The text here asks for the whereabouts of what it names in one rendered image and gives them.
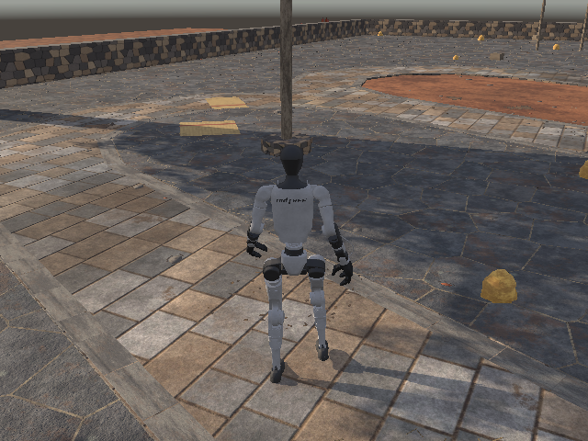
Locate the robot torso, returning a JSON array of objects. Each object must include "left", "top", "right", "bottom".
[{"left": 271, "top": 180, "right": 314, "bottom": 276}]

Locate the right robot upper arm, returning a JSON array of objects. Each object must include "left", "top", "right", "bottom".
[{"left": 311, "top": 185, "right": 336, "bottom": 237}]

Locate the robot left foot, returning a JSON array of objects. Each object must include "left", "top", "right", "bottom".
[{"left": 270, "top": 358, "right": 285, "bottom": 383}]

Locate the left robot upper arm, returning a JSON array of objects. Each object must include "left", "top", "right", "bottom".
[{"left": 249, "top": 185, "right": 274, "bottom": 234}]

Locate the right robot forearm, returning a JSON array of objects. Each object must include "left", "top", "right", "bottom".
[{"left": 328, "top": 223, "right": 350, "bottom": 266}]

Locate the left robot forearm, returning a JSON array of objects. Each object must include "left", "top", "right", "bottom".
[{"left": 247, "top": 221, "right": 260, "bottom": 247}]

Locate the left robot hand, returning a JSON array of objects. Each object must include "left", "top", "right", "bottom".
[{"left": 246, "top": 242, "right": 267, "bottom": 258}]

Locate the right robot hand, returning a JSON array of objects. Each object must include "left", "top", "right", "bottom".
[{"left": 332, "top": 261, "right": 353, "bottom": 286}]

